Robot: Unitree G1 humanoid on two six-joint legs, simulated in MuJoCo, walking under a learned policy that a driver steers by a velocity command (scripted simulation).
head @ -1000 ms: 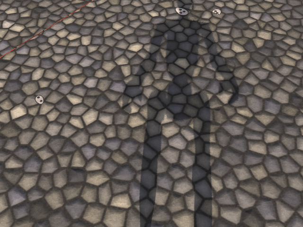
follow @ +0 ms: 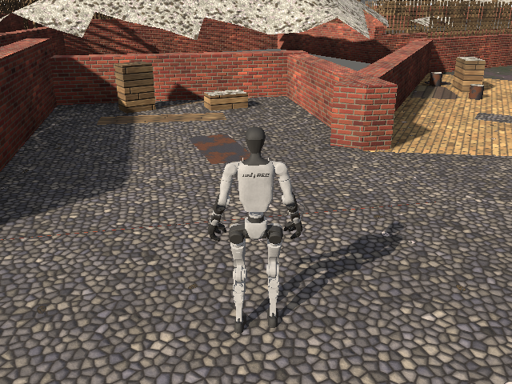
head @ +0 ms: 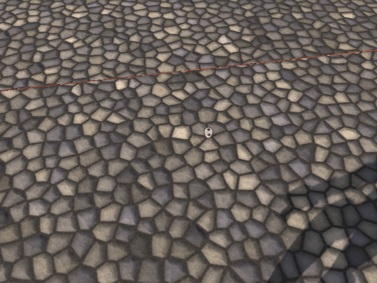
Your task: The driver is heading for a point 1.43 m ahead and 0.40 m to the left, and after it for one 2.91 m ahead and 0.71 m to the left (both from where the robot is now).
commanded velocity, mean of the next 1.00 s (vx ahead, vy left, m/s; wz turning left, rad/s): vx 0.00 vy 0.00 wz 0.47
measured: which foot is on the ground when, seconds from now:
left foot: down 0.00-0.30, up 0.32-0.72, down 0.74-1.00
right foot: up 0.00-0.28, down 0.30-0.74, up 0.76-1.00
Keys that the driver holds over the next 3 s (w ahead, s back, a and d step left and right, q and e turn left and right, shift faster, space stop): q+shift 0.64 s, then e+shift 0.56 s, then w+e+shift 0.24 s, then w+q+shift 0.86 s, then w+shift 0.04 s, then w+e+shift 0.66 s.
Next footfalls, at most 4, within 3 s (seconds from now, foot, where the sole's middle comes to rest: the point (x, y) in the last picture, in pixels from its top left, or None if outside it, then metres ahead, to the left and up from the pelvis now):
0.30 right None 0.05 -0.11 -0.77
0.74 left None -0.04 0.10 -0.77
1.26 right None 0.02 -0.10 -0.77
1.80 left None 0.43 0.12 -0.77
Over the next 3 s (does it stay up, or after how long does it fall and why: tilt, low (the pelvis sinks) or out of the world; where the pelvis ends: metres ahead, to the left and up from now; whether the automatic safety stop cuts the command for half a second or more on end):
stays up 1.27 0.47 -0.02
